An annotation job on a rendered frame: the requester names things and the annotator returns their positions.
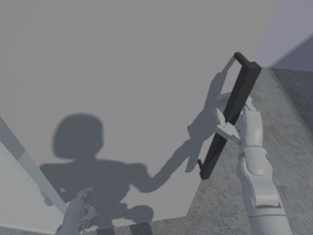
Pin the fridge door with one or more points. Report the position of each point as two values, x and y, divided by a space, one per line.
118 95

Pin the right robot hand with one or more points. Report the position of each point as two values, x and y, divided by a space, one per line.
249 123

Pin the handle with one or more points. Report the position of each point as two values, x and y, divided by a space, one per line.
245 81

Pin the left robot hand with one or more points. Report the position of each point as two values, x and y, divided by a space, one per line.
76 211

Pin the left robot forearm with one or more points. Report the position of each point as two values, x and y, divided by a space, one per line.
70 227

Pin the right robot forearm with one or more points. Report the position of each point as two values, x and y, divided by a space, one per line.
264 207

